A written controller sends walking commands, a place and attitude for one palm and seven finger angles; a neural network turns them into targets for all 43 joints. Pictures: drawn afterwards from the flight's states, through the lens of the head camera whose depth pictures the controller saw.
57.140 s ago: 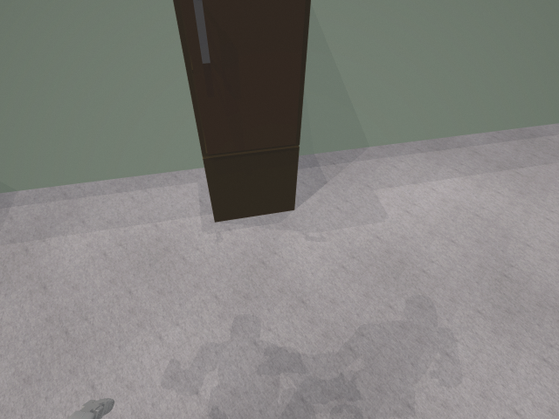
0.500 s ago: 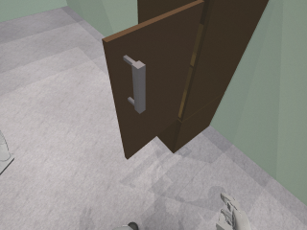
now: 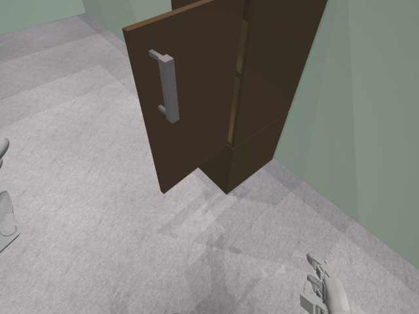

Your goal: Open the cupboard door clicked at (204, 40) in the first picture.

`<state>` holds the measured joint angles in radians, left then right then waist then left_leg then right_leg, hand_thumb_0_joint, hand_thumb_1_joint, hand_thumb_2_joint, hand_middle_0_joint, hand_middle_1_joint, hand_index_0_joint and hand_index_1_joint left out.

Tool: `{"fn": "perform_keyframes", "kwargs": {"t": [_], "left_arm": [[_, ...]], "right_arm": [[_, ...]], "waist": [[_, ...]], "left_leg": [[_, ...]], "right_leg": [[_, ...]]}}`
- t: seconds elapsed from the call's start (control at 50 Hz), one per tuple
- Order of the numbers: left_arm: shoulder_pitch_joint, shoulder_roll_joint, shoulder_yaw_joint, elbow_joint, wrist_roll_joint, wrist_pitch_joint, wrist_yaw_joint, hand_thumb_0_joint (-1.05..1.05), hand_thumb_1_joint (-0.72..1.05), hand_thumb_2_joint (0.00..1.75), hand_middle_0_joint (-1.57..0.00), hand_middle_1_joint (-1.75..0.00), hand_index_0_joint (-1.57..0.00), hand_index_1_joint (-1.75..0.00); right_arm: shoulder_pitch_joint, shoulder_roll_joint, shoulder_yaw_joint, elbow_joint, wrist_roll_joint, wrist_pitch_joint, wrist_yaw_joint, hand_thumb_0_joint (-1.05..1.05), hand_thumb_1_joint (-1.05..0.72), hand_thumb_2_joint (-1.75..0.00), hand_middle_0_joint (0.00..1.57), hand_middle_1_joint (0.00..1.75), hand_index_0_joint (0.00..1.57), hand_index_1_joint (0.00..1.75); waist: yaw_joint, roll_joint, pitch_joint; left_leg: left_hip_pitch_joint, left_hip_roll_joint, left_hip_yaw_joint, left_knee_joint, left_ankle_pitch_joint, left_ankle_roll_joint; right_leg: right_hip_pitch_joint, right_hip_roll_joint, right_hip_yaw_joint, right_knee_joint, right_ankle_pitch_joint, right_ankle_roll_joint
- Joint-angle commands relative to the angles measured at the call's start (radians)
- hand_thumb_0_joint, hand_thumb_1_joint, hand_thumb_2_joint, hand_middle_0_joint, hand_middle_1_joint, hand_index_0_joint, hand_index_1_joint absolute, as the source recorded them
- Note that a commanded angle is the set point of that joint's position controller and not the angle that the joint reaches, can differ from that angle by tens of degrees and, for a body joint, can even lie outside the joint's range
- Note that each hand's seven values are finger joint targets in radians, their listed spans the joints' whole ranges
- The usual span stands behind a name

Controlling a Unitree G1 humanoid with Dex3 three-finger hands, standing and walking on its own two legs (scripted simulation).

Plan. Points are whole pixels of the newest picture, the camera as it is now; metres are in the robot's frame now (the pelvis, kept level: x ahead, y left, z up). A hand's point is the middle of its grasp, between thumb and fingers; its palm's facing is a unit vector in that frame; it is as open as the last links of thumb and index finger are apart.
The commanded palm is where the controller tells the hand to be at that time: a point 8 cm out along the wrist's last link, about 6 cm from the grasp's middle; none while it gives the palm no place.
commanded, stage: stop stepping back and stand still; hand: left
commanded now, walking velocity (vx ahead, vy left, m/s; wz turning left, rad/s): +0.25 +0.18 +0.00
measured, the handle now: (163, 88) +0.56 +0.15 +0.12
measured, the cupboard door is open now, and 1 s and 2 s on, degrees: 94 94 94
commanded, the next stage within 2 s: let the arm hang, fingers relaxed in 1.12 s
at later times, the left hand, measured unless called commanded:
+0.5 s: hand out of the picture +0.11 +0.27 +0.18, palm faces +0.52 -0.69 -0.50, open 7.4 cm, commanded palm +0.06 +0.30 +0.18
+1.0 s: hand out of the picture +0.13 +0.28 +0.16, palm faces +0.44 -0.77 -0.47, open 7.4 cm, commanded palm +0.06 +0.32 +0.18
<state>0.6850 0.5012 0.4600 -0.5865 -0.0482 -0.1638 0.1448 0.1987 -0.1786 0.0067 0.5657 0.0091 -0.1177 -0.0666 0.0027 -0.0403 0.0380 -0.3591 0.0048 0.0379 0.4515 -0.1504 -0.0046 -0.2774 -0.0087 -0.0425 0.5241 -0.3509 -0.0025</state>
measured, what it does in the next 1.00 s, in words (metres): steps on the spot: left foot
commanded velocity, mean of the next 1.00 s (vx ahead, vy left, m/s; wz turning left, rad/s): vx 0.10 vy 0.04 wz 0.00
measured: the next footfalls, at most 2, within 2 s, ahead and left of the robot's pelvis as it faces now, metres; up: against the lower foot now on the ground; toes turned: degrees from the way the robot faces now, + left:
left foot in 0.32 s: -0.03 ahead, +0.13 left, +0.00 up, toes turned +8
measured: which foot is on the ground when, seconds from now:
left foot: down 0.00-0.00, up 0.02-0.30, down 0.32-1.00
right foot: down 0.00-1.00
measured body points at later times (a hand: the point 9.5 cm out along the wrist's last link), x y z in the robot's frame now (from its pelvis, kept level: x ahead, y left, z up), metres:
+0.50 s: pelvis -0.06 -0.01 -0.01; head -0.08 -0.02 +0.44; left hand +0.08 +0.30 +0.20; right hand +0.09 -0.25 -0.10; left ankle -0.10 +0.13 -0.73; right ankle +0.01 -0.09 -0.73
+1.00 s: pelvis -0.06 +0.01 +0.00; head -0.05 +0.01 +0.45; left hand +0.10 +0.31 +0.19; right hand +0.12 -0.21 -0.08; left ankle -0.07 +0.12 -0.73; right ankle -0.03 -0.10 -0.73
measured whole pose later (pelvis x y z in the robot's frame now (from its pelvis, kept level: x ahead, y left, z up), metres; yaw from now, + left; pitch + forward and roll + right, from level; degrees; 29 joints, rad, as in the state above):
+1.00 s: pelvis -0.06 +0.01 +0.00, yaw +3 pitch -1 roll +0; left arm 0.51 0.39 0.40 -0.44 -0.03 -0.21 0.13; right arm 0.19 -0.19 0.01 0.63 0.00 -0.13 -0.06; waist -0.02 -0.01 0.04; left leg -0.23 0.03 0.08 0.52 -0.27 0.00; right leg -0.27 0.00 -0.03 0.51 -0.23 -0.02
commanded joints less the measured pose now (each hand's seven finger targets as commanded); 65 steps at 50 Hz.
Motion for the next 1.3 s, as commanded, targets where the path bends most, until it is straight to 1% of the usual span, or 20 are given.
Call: {"fn": "perform_keyframes", "kwargs": {"t": [0.0,0.1,0.24,0.3,0.32,0.4,0.46,0.5,0.56,0.6,0.64,0.66,0.7,0.76,0.82,0.92,1.06,1.18,1.2,1.28], "left_arm": [[-0.192,0.157,0.121,-0.124,0.006,-0.054,0.032,0.0,0.9,0.9,-0.2,-0.3,-0.2,-0.3],[-0.243,0.078,0.043,0.019,0.025,-0.078,0.021,0.0,0.9,0.9,-0.2,-0.3,-0.2,-0.3],[-0.158,0.097,0.074,-0.069,0.039,-0.094,0.042,0.0,0.9,0.9,-0.2,-0.3,-0.2,-0.3],[-0.181,0.093,0.087,-0.144,0.033,-0.126,0.041,0.0,0.9,0.9,-0.2,-0.3,-0.2,-0.3],[-0.188,0.104,0.1,-0.15,0.036,-0.124,0.041,0.0,0.9,0.9,-0.2,-0.3,-0.2,-0.3],[-0.199,0.083,0.078,-0.019,0.042,-0.109,0.034,0.0,0.9,0.9,-0.2,-0.3,-0.2,-0.3],[-0.264,0.09,0.06,0.033,0.044,-0.106,0.02,0.0,0.9,0.9,-0.2,-0.3,-0.2,-0.3],[-0.288,0.081,0.052,0.052,0.044,-0.111,0.01,0.0,0.9,0.9,-0.2,-0.3,-0.2,-0.3],[-0.293,0.076,0.041,-0.016,0.039,-0.108,0.007,0.0,0.9,0.9,-0.2,-0.3,-0.2,-0.3],[-0.265,0.068,0.037,-0.057,0.037,-0.107,0.016,0.0,0.9,0.9,-0.2,-0.3,-0.2,-0.3],[-0.267,0.075,0.05,-0.164,0.038,-0.123,0.024,0.0,0.9,0.9,-0.2,-0.3,-0.2,-0.3],[-0.301,0.098,0.065,-0.206,0.052,-0.129,0.039,0.0,0.9,0.9,-0.2,-0.3,-0.2,-0.3],[-0.278,0.109,0.086,-0.158,0.055,-0.116,0.036,0.0,0.9,0.9,-0.2,-0.3,-0.2,-0.3],[-0.226,0.08,0.059,-0.108,0.052,-0.094,0.036,0.0,0.9,0.9,-0.2,-0.3,-0.2,-0.3],[-0.219,0.071,0.052,-0.046,0.039,-0.102,0.018,0.0,0.9,0.9,-0.2,-0.3,-0.2,-0.3],[-0.182,0.078,0.073,-0.04,0.019,-0.105,0.011,0.0,0.9,0.9,-0.2,-0.3,-0.2,-0.3],[-0.112,0.109,0.115,-0.154,0.014,-0.119,0.012,0.0,0.9,0.9,-0.2,-0.3,-0.2,-0.3],[-0.115,0.072,0.09,-0.069,0.011,-0.118,0.014,0.0,0.9,0.9,-0.2,-0.3,-0.2,-0.3],[-0.241,-0.078,-0.346,0.707,0.089,0.036,-0.13,0.0,0.9,0.9,-0.2,-0.3,-0.2,-0.3],[-0.295,-0.132,-0.338,0.82,0.082,0.148,-0.146,0.0,0.9,0.9,-0.2,-0.3,-0.2,-0.3]], "right_arm": [[-0.105,-0.153,-0.056,-0.098,-0.025,-0.034,-0.02,0.0,-0.9,-0.9,0.2,0.3,0.2,0.3],[-0.069,-0.148,-0.049,-0.057,-0.021,-0.038,-0.027,0.0,-0.9,-0.9,0.2,0.3,0.2,0.3],[-0.018,-0.151,-0.056,-0.073,-0.027,-0.065,-0.032,0.0,-0.9,-0.9,0.2,0.3,0.2,0.3],[-0.022,-0.187,-0.064,-0.109,-0.029,-0.066,-0.023,0.0,-0.9,-0.9,0.2,0.3,0.2,0.3],[-0.03,-0.182,-0.065,-0.11,-0.019,-0.069,-0.016,0.0,-0.9,-0.9,0.2,0.3,0.2,0.3],[-0.047,-0.17,-0.055,-0.075,-0.01,-0.064,-0.026,0.0,-0.9,-0.9,0.2,0.3,0.2,0.3],[-0.048,-0.159,-0.073,-0.062,-0.007,-0.056,-0.017,0.0,-0.9,-0.9,0.2,0.3,0.2,0.3],[-0.02,-0.165,-0.069,-0.039,-0.016,-0.049,-0.012,0.0,-0.9,-0.9,0.2,0.3,0.2,0.3],[-0.055,-0.131,-0.038,-0.064,-0.021,-0.05,-0.014,0.0,-0.9,-0.9,0.2,0.3,0.2,0.3],[-0.041,-0.134,-0.029,-0.06,-0.029,-0.054,-0.026,0.0,-0.9,-0.9,0.2,0.3,0.2,0.3],[-0.045,-0.175,-0.043,-0.091,-0.045,-0.063,-0.031,0.0,-0.9,-0.9,0.2,0.3,0.2,0.3],[-0.055,-0.149,-0.033,-0.102,-0.035,-0.07,-0.023,0.0,-0.9,-0.9,0.2,0.3,0.2,0.3],[-0.048,-0.127,-0.037,-0.077,-0.029,-0.084,-0.014,0.0,-0.9,-0.9,0.2,0.3,0.2,0.3],[-0.044,-0.134,-0.029,-0.074,-0.013,-0.097,-0.01,0.0,-0.9,-0.9,0.2,0.3,0.2,0.3],[-0.045,-0.146,-0.042,-0.083,-0.006,-0.081,-0.002,0.0,-0.9,-0.9,0.2,0.3,0.2,0.3],[-0.041,-0.136,-0.052,-0.082,-0.002,-0.058,0.001,0.0,-0.9,-0.9,0.2,0.3,0.2,0.3],[-0.09,-0.139,-0.047,-0.127,-0.009,-0.043,-0.009,0.0,-0.9,-0.9,0.2,0.3,0.2,0.3],[-0.064,-0.147,-0.056,-0.115,-0.002,-0.049,-0.016,0.0,-0.9,-0.9,0.2,0.3,0.2,0.3],[-0.094,-0.34,-0.104,0.134,0.005,-0.085,0.074,0.0,-0.9,-0.9,0.2,0.3,0.2,0.3],[-0.03,-0.244,-0.072,0.127,-0.015,0.04,0.072,0.0,-0.9,-0.9,0.2,0.3,0.2,0.3]], "waist": [[-0.003,-0.137,-0.004],[-0.024,-0.068,-0.095],[-0.008,-0.056,-0.113],[-0.004,0.277,-0.116],[0.001,0.278,-0.123],[-0.012,0.167,0.026],[0.0,-0.21,-0.025],[-0.009,-0.155,-0.049],[-0.012,-0.138,-0.07],[-0.025,-0.01,-0.073],[-0.006,0.358,-0.045],[-0.006,0.397,-0.023],[-0.003,0.23,-0.05],[0.001,0.215,-0.057],[-0.025,0.093,-0.09],[-0.021,-0.017,-0.195],[0.001,0.152,-0.128],[-0.007,0.108,-0.118],[-0.071,0.145,-0.031],[-0.023,0.032,-0.122]], "left_leg": [[-0.093,0.0,-0.085,0.549,-0.258,-0.009],[-0.045,0.025,-0.01,0.474,-0.137,-0.007],[0.135,0.002,0.05,-0.084,-0.244,0.061],[0.167,0.202,-0.231,-0.19,-0.216,0.137],[0.151,0.243,-0.249,-0.176,-0.139,0.144],[-0.096,0.138,-0.089,-0.093,-0.322,0.098],[-0.117,-0.019,0.02,0.42,-0.356,0.042],[-0.113,0.021,-0.029,0.564,-0.309,0.04],[0.119,0.053,-0.001,0.276,-0.264,0.051],[0.242,0.022,0.031,0.03,-0.233,0.049],[0.178,0.224,-0.316,-0.263,-0.531,0.114],[0.072,0.337,-0.42,-0.341,-0.56,0.172],[0.062,0.278,-0.28,-0.255,-0.265,0.152],[0.116,0.207,-0.113,-0.096,0.157,0.098],[0.061,0.095,-0.018,0.038,0.125,0.024],[0.17,0.061,-0.009,0.04,0.065,0.015],[0.119,0.101,-0.064,-0.107,0.061,0.027],[0.131,0.093,-0.043,-0.092,0.002,0.024],[0.032,0.125,-0.109,0.07,0.129,0.053],[-0.031,0.157,-0.168,-0.006,-0.014,0.081]], "right_leg": [[-0.202,-0.4,0.492,-0.449,-0.265,-0.159],[-0.093,-0.266,0.227,-0.355,-0.185,-0.089],[0.048,-0.214,0.199,-0.263,-0.182,-0.068],[-0.008,-0.027,0.033,0.085,0.035,-0.002],[-0.026,-0.007,-0.03,0.155,0.057,0.013],[0.089,-0.029,0.047,-0.013,0.033,-0.008],[0.025,-0.298,0.523,-0.355,-0.321,-0.132],[-0.018,-0.308,0.468,-0.367,-0.336,-0.147],[-0.165,-0.249,0.236,-0.307,-0.23,-0.123],[-0.197,-0.173,0.159,-0.227,-0.293,-0.08],[-0.209,-0.025,0.063,0.123,-0.174,-0.016],[-0.174,0.005,0.015,0.306,-0.107,0.006],[-0.106,-0.022,0.033,0.318,-0.052,0.015],[0.022,-0.014,-0.023,0.031,0.065,0.026],[0.145,-0.089,0.13,-0.074,0.513,-0.033],[0.136,-0.13,0.167,-0.104,0.519,-0.043],[0.127,-0.048,0.076,-0.076,0.303,-0.009],[0.108,-0.06,0.102,-0.122,0.299,-0.006],[-0.042,-0.115,0.038,0.018,0.347,-0.025],[-0.011,-0.07,0.056,0.017,0.077,-0.029]]}}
